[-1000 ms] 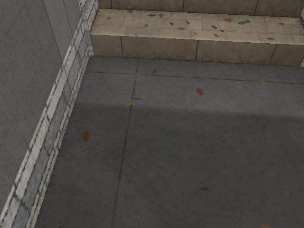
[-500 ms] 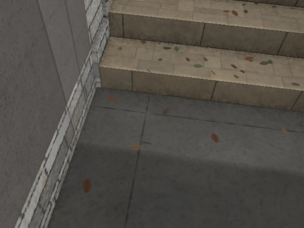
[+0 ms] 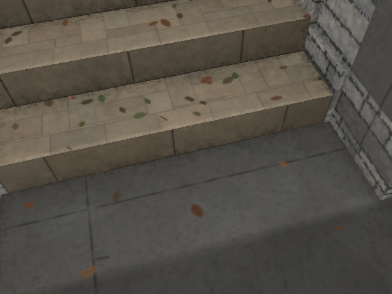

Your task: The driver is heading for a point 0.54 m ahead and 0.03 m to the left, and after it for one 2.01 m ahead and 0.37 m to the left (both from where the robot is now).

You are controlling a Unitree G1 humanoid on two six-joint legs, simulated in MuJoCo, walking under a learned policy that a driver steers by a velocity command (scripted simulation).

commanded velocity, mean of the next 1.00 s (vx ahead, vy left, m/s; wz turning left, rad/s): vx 0.35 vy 0.00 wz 0.06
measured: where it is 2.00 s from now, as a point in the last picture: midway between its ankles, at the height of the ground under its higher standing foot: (212, 261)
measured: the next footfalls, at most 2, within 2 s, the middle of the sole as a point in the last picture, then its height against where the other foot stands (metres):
left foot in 0.50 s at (190, 266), level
right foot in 0.96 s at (250, 234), level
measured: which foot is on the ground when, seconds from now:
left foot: up 0.00-0.48, down 0.50-0.96, up 0.98-1.00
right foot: down 0.00-0.50, up 0.52-0.94, down 0.96-1.00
